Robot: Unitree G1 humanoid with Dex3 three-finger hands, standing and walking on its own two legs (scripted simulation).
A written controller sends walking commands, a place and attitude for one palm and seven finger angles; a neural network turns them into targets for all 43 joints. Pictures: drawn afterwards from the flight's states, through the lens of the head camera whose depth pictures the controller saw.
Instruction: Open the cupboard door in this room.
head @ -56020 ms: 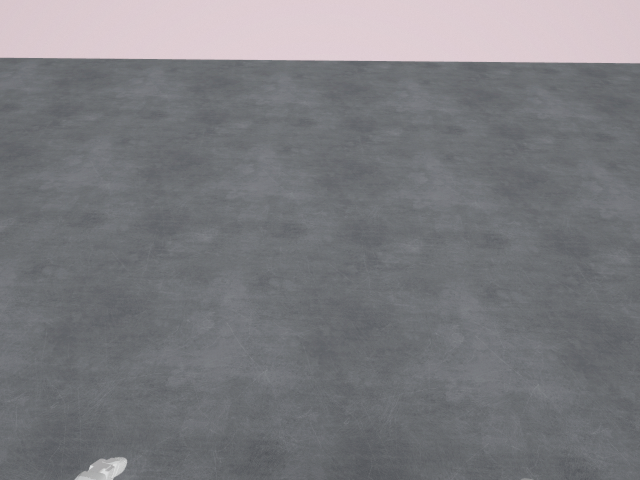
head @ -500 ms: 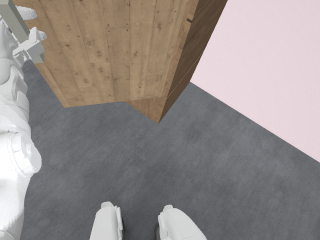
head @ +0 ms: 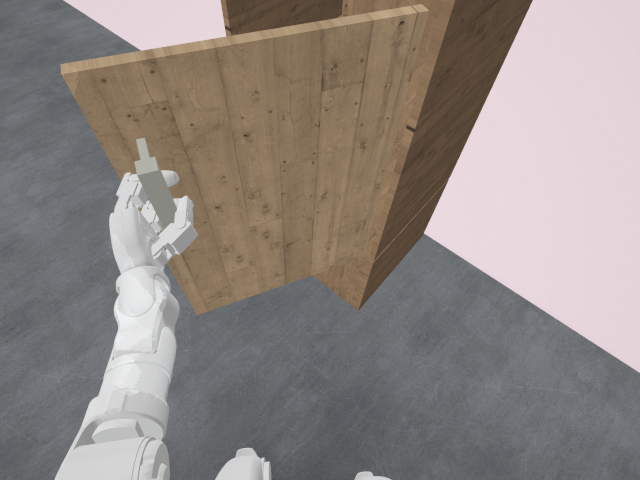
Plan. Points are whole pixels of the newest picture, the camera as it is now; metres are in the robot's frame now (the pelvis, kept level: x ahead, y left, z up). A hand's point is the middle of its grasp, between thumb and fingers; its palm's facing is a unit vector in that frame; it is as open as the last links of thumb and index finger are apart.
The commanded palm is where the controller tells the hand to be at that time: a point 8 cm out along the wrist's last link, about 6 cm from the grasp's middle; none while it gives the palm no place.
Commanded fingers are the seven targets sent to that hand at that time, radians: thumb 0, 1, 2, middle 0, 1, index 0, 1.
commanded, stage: pull the door open along its arc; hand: left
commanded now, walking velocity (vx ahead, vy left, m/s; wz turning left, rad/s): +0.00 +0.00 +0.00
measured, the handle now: (163, 196) +0.47 +0.20 +0.06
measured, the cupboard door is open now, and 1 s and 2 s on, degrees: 63 84 85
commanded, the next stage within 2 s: open thumb and fingers to let go in 0.48 s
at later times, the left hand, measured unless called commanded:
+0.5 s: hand (245, 291) +0.33 +0.08 +0.06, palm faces +0.47 -0.88 +0.00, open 6.0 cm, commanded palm +0.27 +0.11 +0.05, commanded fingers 0.00 0.90 0.90 -0.40 -1.35 -0.40 -1.35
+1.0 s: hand (248, 300) +0.32 +0.08 +0.05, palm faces +0.47 -0.88 +0.00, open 10.6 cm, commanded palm +0.27 +0.12 +0.05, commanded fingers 0.00 -0.50 0.30 -0.30 -1.20 -0.30 -1.20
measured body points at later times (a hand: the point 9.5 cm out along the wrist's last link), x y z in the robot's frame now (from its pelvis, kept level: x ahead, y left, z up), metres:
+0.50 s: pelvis -0.02 -0.04 +0.00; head +0.02 -0.05 +0.45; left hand +0.30 +0.13 +0.06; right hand +0.11 -0.26 -0.12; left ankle +0.03 +0.11 -0.67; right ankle -0.05 -0.10 -0.67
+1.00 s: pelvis -0.02 -0.04 +0.00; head +0.02 -0.05 +0.45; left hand +0.29 +0.12 +0.06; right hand +0.14 -0.26 -0.12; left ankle +0.03 +0.11 -0.67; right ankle -0.05 -0.10 -0.67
